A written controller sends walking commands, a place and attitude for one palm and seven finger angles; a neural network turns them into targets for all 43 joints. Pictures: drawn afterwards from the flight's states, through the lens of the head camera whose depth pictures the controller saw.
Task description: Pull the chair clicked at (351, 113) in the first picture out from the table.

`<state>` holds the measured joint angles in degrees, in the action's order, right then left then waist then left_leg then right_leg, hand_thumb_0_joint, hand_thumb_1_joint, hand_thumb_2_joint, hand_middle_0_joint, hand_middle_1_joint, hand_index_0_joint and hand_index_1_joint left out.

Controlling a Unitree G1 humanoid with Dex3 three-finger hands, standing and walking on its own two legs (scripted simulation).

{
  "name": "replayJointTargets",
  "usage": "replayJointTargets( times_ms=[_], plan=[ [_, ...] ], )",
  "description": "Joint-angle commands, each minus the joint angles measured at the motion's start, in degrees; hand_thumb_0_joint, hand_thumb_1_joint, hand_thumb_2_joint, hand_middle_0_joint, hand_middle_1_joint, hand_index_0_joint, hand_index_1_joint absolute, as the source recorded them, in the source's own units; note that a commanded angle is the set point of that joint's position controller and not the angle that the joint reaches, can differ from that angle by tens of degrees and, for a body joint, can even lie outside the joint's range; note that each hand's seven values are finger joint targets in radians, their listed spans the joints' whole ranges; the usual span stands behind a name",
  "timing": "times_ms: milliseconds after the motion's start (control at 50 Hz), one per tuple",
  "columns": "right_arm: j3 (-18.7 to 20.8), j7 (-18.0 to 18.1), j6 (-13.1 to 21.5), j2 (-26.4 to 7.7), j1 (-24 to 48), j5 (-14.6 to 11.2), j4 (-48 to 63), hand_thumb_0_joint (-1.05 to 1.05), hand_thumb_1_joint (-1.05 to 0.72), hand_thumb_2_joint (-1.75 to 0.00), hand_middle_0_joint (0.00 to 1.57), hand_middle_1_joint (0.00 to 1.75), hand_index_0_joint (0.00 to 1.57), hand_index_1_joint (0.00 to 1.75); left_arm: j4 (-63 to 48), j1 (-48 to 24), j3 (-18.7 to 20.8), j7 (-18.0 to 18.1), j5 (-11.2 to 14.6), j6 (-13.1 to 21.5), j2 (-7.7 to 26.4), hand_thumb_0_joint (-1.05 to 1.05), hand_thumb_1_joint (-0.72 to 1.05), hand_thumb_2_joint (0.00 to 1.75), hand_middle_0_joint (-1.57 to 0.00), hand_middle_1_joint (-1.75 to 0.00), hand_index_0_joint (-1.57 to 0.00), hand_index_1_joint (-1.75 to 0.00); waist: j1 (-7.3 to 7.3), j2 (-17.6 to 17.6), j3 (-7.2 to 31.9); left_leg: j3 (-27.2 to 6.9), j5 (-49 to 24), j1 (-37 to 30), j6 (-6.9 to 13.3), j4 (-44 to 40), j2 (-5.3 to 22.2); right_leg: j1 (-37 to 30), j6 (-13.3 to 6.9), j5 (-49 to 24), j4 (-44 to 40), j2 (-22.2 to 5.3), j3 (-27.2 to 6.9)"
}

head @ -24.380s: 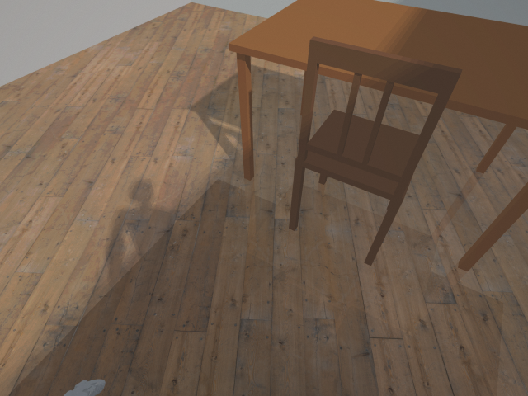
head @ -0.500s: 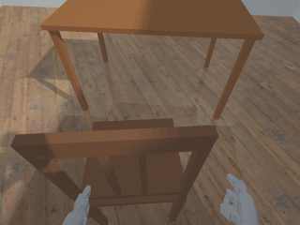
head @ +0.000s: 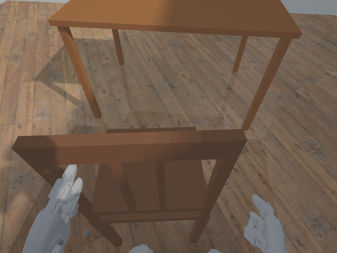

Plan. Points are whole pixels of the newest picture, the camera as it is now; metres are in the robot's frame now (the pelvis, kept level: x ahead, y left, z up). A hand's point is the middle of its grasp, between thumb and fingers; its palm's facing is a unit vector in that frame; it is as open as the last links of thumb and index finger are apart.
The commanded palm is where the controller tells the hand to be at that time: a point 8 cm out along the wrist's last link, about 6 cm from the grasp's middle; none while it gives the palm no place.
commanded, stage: draw the hand back to the body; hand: left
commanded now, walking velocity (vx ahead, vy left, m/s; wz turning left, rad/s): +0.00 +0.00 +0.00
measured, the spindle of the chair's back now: (125, 188) +0.28 +0.14 -0.02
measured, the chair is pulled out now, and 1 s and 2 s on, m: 0.61 0.61 0.59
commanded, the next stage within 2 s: step back with the hand held close in 1.18 s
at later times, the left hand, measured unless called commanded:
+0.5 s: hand (49, 219) +0.16 +0.22 +0.12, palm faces +0.15 -0.86 -0.48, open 12.3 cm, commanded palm +0.14 +0.27 +0.20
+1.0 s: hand (38, 208) +0.18 +0.24 +0.13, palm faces +0.18 -0.80 -0.58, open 6.5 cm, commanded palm +0.17 +0.28 +0.26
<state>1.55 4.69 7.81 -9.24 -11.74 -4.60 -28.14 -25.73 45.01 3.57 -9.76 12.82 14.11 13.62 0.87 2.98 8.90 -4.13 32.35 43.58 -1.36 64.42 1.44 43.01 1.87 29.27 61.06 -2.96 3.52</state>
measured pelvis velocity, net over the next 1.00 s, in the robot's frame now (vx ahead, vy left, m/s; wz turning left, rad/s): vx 0.04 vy -0.02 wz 0.02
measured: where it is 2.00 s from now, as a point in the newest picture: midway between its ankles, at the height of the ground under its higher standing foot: outside the picture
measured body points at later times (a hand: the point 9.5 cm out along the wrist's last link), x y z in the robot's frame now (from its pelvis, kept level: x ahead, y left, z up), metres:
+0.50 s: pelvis +0.03 -0.01 +0.06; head +0.02 -0.03 +0.51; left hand +0.15 +0.26 +0.15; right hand +0.22 -0.22 -0.02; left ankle +0.00 +0.13 -0.66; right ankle +0.01 -0.14 -0.66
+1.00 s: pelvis +0.04 -0.02 +0.07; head +0.06 -0.06 +0.52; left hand +0.16 +0.28 +0.16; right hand +0.25 -0.23 -0.02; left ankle +0.00 +0.13 -0.66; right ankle +0.01 -0.14 -0.66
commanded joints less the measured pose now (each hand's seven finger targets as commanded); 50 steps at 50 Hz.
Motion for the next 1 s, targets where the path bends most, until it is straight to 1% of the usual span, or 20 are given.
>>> replayJointTargets(
  times_ms=[0, 80, 100, 120, 140, 180, 200, 300, 400, 460, 500, 560, 600, 680, 700, 780, 820, 880, 900, 980],
  plan=[
    [2.08, 1.79, 5.08, -6.75, 5.3, -0.29, 10.69, 0.0, -0.9, -0.9, 0.2, 0.3, 0.2, 0.3, -15.83, 1.99, 7.85, 0.82, 2.64, 2.15, 6.75, 0.0, -0.51, 0.22, -0.01, -0.01, -0.01, -0.01, 0.48, -0.69, 5.94, 1.58, -15.53, -6.89, 2.27, -14.09, -1.32, -9.86, -2.58, -9.92, -13.41, 2.01, 1.69],
    [1.37, 2.03, 7.85, -7.1, 4.9, -0.39, 8.97, 0.0, -0.9, -0.9, 0.2, 0.3, 0.2, 0.3, -15.97, -1.12, 8.75, -0.2, 3.91, 2.78, 7.25, 0.0, -0.37, 0.29, -0.02, -0.04, -0.02, -0.04, 0.03, -0.49, 3.7, 1.14, -15.86, -9.69, 2.0, -16.24, -1.18, -10.8, -2.4, -10.15, -15.76, 2.07, 2.12],
    [0.62, 3.34, 6.05, -6.77, 4.41, 1.42, 8.91, 0.0, -0.9, -0.9, 0.2, 0.3, 0.2, 0.3, -16.24, 2.17, 14.81, 9.38, -7.47, -3.84, 20.24, 0.0, -0.33, 0.31, -0.03, -0.05, -0.03, -0.05, 4.76, 2.34, 6.99, 1.14, -16.37, -12.25, 1.53, -19.58, 0.78, -17.2, -4.4, -10.23, -18.91, 0.55, -0.85],
    [-0.83, 3.73, 5.68, -5.72, 3.91, 1.75, 10.46, 0.0, -0.9, -0.9, 0.2, 0.3, 0.2, 0.3, -22.0, 2.13, 8.85, 12.65, -8.21, -6.73, 12.11, 0.0, -0.3, 0.32, -0.04, -0.05, -0.04, -0.05, 2.25, 4.39, 3.96, 1.84, -16.34, -13.88, 1.56, -20.94, 0.14, -17.97, -4.02, -11.24, -20.05, -0.1, 0.1],
    [-0.88, 4.05, 4.99, -5.58, 3.89, 1.74, 9.12, 0.0, -0.9, -0.9, 0.2, 0.3, 0.2, 0.3, -20.06, 1.49, 8.47, 15.23, -9.2, -8.99, 11.15, 0.0, -0.26, 0.34, -0.04, -0.06, -0.04, -0.06, 1.92, 4.73, 0.89, 1.75, -16.51, -14.62, 1.4, -21.69, 0.63, -18.28, -4.13, -11.4, -20.81, 0.02, 0.69],
    [-1.23, 4.64, 4.11, -6.09, 4.36, 2.13, 8.06, 0.0, -0.9, -0.9, 0.2, 0.3, 0.2, 0.3, -19.53, -0.9, 9.68, 17.92, -10.24, -11.27, 12.64, 0.0, -0.19, 0.37, -0.05, -0.08, -0.05, -0.08, 1.86, 3.4, -1.07, 1.81, -16.79, -16.89, 1.5, -22.96, 1.01, -19.19, -4.01, -11.77, -23.07, 0.27, 1.07],
    [-1.52, 4.9, 3.9, -6.2, 4.82, 2.25, 7.34, 0.0, -0.9, -0.9, 0.2, 0.3, 0.2, 0.3, -18.69, -2.56, 11.31, 18.85, -10.33, -12.06, 14.08, 0.0, -0.15, 0.39, -0.05, -0.08, -0.05, -0.08, 1.86, 2.38, -2.13, 1.62, -17.02, -17.35, 1.43, -24.1, 0.92, -20.73, -4.15, -12.07, -24.58, 0.37, 1.26],
    [-2.28, 5.17, 5.07, -6.83, 5.98, 2.71, 5.56, 0.0, -0.9, -0.9, 0.2, 0.3, 0.2, 0.3, -19.41, -8.33, 14.75, 20.71, -10.75, -12.4, 17.19, 0.0, 0.03, 0.48, -0.08, -0.12, -0.08, -0.12, 2.23, 4.35, -3.93, 1.75, -17.76, -23.35, 1.27, -28.94, 0.85, -25.03, -4.11, -13.52, -29.08, 0.19, 1.1],
    [-2.39, 4.58, 7.46, -7.32, 6.62, 3.19, 3.05, 0.0, -0.9, -0.9, 0.2, 0.3, 0.2, 0.3, -21.71, -11.07, 17.49, 21.35, -10.83, -12.37, 19.23, 0.0, 0.21, 0.57, -0.1, -0.16, -0.1, -0.16, 2.87, 6.81, -2.01, 1.91, -24.24, -28.37, 1.04, -32.46, 0.83, -30.71, -4.12, -20.5, -30.62, -0.04, 1.22],
    [-2.3, 4.25, 8.84, -7.74, 6.79, 3.55, 1.57, 0.0, -0.9, -0.9, 0.2, 0.3, 0.2, 0.3, -22.78, -13.36, 18.95, 21.61, -10.79, -12.15, 20.06, 0.0, 0.32, 0.62, -0.12, -0.18, -0.12, -0.18, 2.98, 5.61, -1.41, 2.25, -27.72, -31.07, 1.15, -33.6, 0.9, -32.46, -3.91, -24.7, -31.18, -0.14, 0.93],
    [-2.26, 4.05, 9.57, -8.0, 6.57, 3.43, 0.46, 0.0, -0.9, -0.9, 0.2, 0.3, 0.2, 0.3, -23.85, -15.38, 21.0, 22.09, -10.93, -12.2, 22.34, 0.0, 0.39, 0.65, -0.13, -0.19, -0.13, -0.19, 3.35, 8.09, 0.15, 2.49, -30.54, -32.63, 1.07, -34.06, 0.67, -34.54, -3.93, -27.09, -31.63, -0.44, 0.88],
    [-2.49, 3.53, 10.4, -8.25, 7.11, 3.45, -0.28, 0.0, -0.9, -0.9, 0.2, 0.3, 0.2, 0.3, -24.79, -18.05, 21.41, 22.18, -10.72, -12.38, 22.34, 0.0, 0.5, 0.71, -0.15, -0.22, -0.15, -0.22, 3.24, 7.94, -0.16, 2.43, -32.99, -34.28, 1.0, -35.1, 0.69, -35.25, -3.63, -29.05, -31.73, -0.51, 1.12],
    [-2.46, 3.41, 10.97, -8.55, 7.0, 3.36, -1.17, 0.0, -0.9, -0.9, 0.2, 0.3, 0.2, 0.3, -25.69, -19.61, 23.5, 22.64, -10.82, -12.51, 24.76, 0.0, 0.57, 0.74, -0.16, -0.23, -0.16, -0.23, 3.45, 9.77, 1.82, 2.59, -35.05, -35.62, 1.05, -35.11, 0.53, -36.98, -3.61, -30.92, -31.77, -0.82, 1.05],
    [-2.36, 3.0, 11.57, -8.85, 6.75, 3.11, -1.97, 0.0, -0.9, -0.9, 0.2, 0.3, 0.2, 0.3, -27.81, -22.21, 24.62, 22.95, -10.63, -12.75, 26.09, 0.0, 0.72, 0.81, -0.18, -0.26, -0.18, -0.26, 3.55, 7.79, 2.64, 2.63, -40.27, -37.25, 1.15, -34.97, 0.8, -37.88, -3.26, -35.47, -31.23, -1.07, 1.36],
    [-2.31, 3.06, 11.52, -9.14, 6.25, 2.98, -2.43, 0.0, -0.9, -0.9, 0.2, 0.3, 0.2, 0.3, -27.5, -23.23, 25.57, 23.11, -10.72, -13.18, 27.66, 0.0, 0.75, 0.83, -0.18, -0.27, -0.18, -0.27, 3.49, 9.67, 3.13, 2.79, -40.36, -37.66, 1.12, -35.0, 0.68, -38.39, -3.31, -35.61, -31.53, -1.33, 1.1],
    [-2.33, 2.68, 12.13, -9.34, 5.99, 2.45, -2.85, 0.0, -0.9, -0.9, 0.2, 0.3, 0.2, 0.3, -30.43, -26.79, 26.74, 23.36, -10.52, -13.11, 29.58, 0.0, 0.9, 0.9, -0.2, -0.3, -0.2, -0.3, 3.61, 9.98, 3.52, 2.53, -43.73, -38.83, 1.19, -35.17, 0.84, -38.44, -3.21, -37.47, -30.73, -1.55, 1.31],
    [-2.59, 2.48, 12.52, -8.79, 6.3, 2.23, -3.09, 0.0, -0.9, -0.9, 0.2, 0.3, 0.2, 0.3, -29.45, -25.11, 26.23, 23.16, -10.59, -13.39, 28.65, 0.0, 0.9, 0.9, -0.2, -0.3, -0.2, -0.3, 3.92, 11.72, 3.26, 2.98, -43.75, -38.61, 1.16, -35.04, 0.58, -38.76, -3.34, -37.96, -31.05, -1.68, 1.1],
    [-2.38, 2.26, 12.74, -9.19, 6.77, 2.33, -3.2, 0.0, -0.9, -0.9, 0.2, 0.3, 0.2, 0.3, -28.97, -25.63, 26.44, 22.88, -10.37, -13.04, 28.86, 0.0, 0.9, 0.9, -0.2, -0.3, -0.2, -0.3, 3.72, 7.73, 3.92, 3.06, -44.42, -39.1, 1.41, -35.25, 0.74, -39.38, -2.98, -39.79, -30.84, -1.62, 1.5],
    [-2.4, 2.09, 13.0, -9.46, 7.92, 2.31, -3.54, 0.0, -0.9, -0.9, 0.2, 0.3, 0.2, 0.3, -28.28, -25.24, 26.69, 22.62, -10.37, -13.36, 29.03, 0.0, 0.9, 0.9, -0.2, -0.3, -0.2, -0.3, 3.83, 9.75, 4.15, 3.08, -42.89, -38.88, 1.31, -35.32, 0.37, -39.66, -3.27, -38.93, -31.14, -1.44, 0.5],
    [-2.32, 2.13, 12.97, -9.25, 6.92, 2.4, -3.76, 0.0, -0.9, -0.9, 0.2, 0.3, 0.2, 0.3, -29.0, -25.37, 26.49, 22.59, -10.48, -12.62, 28.59, 0.0, 0.9, 0.9, -0.2, -0.3, -0.2, -0.3, 3.88, 8.48, 4.95, 3.35, -45.21, -40.03, 1.56, -35.45, 0.78, -39.94, -2.92, -41.25, -30.72, -1.88, 1.13]
  ],
)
